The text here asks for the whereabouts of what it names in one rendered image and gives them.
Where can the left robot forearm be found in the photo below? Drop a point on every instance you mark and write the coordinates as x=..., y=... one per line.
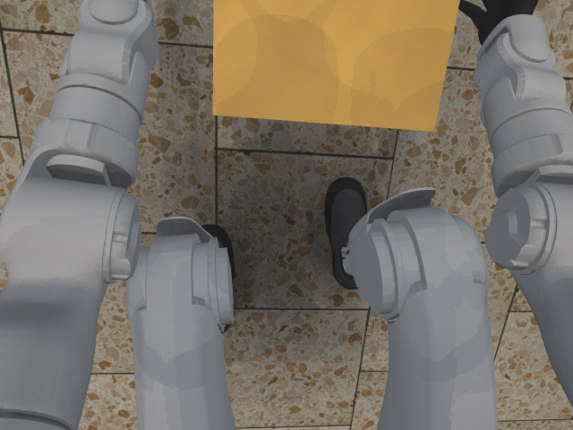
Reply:
x=91, y=133

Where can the left robot upper arm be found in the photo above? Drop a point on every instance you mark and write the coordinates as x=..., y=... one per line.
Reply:
x=64, y=242

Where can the carton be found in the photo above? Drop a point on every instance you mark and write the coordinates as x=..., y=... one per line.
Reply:
x=375, y=63

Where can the robot right hand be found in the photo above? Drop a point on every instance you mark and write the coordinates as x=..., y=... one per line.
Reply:
x=497, y=10

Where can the robot right foot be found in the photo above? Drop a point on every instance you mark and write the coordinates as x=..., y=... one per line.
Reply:
x=345, y=205

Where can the left robot shin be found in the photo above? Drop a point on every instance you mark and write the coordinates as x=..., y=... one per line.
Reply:
x=136, y=285

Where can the right robot upper arm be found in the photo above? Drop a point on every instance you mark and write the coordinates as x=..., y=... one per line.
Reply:
x=531, y=235

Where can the right robot forearm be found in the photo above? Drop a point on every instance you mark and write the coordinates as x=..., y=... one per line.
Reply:
x=528, y=122

